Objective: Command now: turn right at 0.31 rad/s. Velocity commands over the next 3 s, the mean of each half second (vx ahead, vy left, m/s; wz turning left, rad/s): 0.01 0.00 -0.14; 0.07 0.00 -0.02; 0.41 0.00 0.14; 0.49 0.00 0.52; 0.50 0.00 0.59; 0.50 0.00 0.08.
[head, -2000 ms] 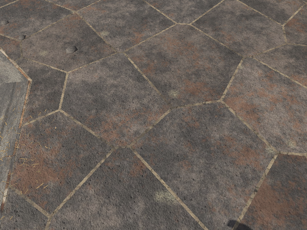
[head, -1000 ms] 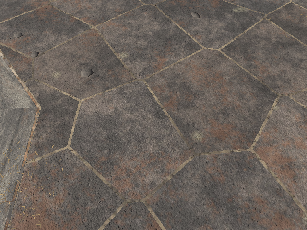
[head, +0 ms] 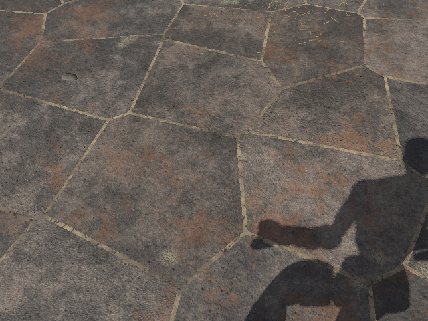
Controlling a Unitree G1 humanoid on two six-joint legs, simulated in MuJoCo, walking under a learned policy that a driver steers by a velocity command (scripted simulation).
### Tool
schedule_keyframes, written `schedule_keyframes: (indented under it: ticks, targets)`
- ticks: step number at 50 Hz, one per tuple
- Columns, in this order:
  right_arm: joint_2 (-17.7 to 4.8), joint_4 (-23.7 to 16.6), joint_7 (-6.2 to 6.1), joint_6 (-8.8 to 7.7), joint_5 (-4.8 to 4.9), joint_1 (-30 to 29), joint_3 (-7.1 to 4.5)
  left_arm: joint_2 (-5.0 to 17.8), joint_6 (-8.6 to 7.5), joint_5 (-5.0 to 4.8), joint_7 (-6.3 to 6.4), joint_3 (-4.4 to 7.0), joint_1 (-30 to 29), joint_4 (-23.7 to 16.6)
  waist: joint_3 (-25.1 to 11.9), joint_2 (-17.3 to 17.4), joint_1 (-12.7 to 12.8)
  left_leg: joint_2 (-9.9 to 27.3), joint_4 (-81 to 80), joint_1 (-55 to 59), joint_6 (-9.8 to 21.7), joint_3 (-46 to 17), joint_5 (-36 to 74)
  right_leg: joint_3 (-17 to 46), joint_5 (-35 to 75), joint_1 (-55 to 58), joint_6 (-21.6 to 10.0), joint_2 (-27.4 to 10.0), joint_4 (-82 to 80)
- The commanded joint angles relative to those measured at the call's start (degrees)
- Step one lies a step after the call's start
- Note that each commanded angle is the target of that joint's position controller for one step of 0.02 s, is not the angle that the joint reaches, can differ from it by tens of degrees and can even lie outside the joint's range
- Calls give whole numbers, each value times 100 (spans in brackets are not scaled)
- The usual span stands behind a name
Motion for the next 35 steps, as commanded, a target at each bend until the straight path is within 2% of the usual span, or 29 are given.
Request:
schedule_keyframes:
  ticks: [1, 5, 7, 8, 9, 10, 11, 12, 13, 15, 19, 23, 35]
  targets:
    - [-288, -378, 43, -65, 20, -138, -13, 902, -49, 32, 24, 250, -98, -324, -894, -999, 124, 105, -740, 313, 5, -79, -2, 1214, 1677, 817, -1051, -1373, -514]
    - [-338, -386, 96, -94, 52, -70, -10, 820, -32, 19, -66, 192, -144, -181, -704, -1023, 161, 68, -1640, 886, 120, -24, -81, 1520, 1327, 582, -1052, -1378, -434]
    - [-206, -284, 141, -151, 15, 210, 26, 651, -39, -47, -80, 115, -302, -104, -673, -889, -98, 13, -2971, 1603, 262, 89, 867, 1458, 1172, 370, -812, -1172, -250]
    - [-262, -279, 149, -183, -73, 277, 40, 518, -76, -32, -81, 67, -124, -21, -715, -702, -94, 193, -3412, 2098, 381, -128, 1623, 1405, 818, 167, -530, -996, -207]
    - [-593, -328, 124, -200, -165, 378, -2, 382, -124, 79, -80, 24, 55, 22, -836, -92, 53, 881, -3432, 2506, 621, -760, 2691, 1048, 149, -99, -184, -622, 268]
    - [-742, -256, 124, -199, -163, 46, -18, 286, -159, 89, -95, 29, 359, 35, -757, 837, 498, 1188, -3322, 1989, 1126, -1041, 2495, 401, -676, 19, 107, -129, 249]
    - [-338, -358, 148, -224, -132, -212, 78, 450, -155, 167, -71, 41, 165, 108, -686, 767, 326, 1098, -3510, 1555, 1252, -1072, 1592, 341, -539, 431, 295, -222, 144]
    - [-238, -349, 160, -249, -143, -229, 113, 560, -138, 141, -62, 93, -53, 121, -562, 677, 212, 851, -3521, 1515, 1055, -878, 1012, 345, -317, 449, 299, -200, 140]
    - [-319, -321, 160, -279, -141, -182, 103, 533, -103, 116, -39, 100, -158, 149, -518, 582, 142, 692, -3487, 1493, 883, -730, 797, 360, -119, 474, 257, -210, 160]
    - [-329, -258, 140, -346, -111, -26, 125, 470, -50, 95, -36, 95, -153, 166, -402, 466, 78, 589, -3423, 1480, 764, -603, 748, 474, 161, 446, 193, -268, 65]
    - [-255, -197, 82, -321, -89, 151, 174, 353, -98, 69, -36, 93, -44, 341, -381, 74, -18, 451, -3253, 1618, 740, -449, 784, 516, 363, 372, 186, -286, -9]
    - [-212, -148, 73, -294, -80, 166, 210, 316, -126, 59, -7, 108, 57, 503, -387, -161, -42, 372, -3184, 1671, 747, -381, 840, 549, 519, 408, 236, -309, -45]
    - [-147, 257, 107, -309, -55, 253, 274, 328, -127, 38, 105, 135, 252, 972, -341, -181, -14, 242, -3260, 1635, 735, -278, 1001, 554, 839, 703, 286, -355, -80]
Next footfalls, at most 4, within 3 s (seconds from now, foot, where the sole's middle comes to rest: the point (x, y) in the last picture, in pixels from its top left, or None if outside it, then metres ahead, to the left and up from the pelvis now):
0.16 left None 0.05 0.15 -0.78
1.10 right None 0.12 -0.11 -0.78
1.58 left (206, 309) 0.49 0.11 -0.78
2.08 right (245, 219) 0.79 -0.02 -0.78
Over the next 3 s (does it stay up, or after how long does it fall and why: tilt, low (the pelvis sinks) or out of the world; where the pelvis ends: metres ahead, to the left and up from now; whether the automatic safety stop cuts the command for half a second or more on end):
stays up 0.98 0.33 0.00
